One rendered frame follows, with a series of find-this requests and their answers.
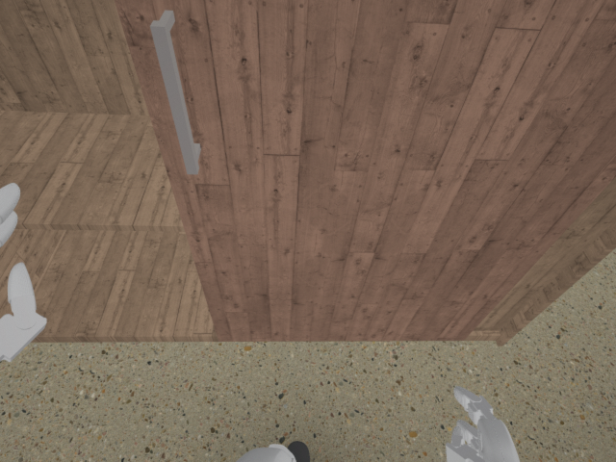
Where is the left robot foot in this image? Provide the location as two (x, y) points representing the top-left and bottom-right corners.
(287, 441), (310, 462)

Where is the right robot hand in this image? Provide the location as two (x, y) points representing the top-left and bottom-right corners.
(446, 386), (520, 462)

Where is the left robot hand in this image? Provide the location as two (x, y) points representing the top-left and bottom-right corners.
(0, 183), (47, 362)

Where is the wardrobe door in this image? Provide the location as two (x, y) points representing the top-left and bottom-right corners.
(473, 177), (616, 331)
(115, 0), (616, 342)

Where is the handle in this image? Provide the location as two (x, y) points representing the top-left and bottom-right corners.
(150, 11), (201, 174)

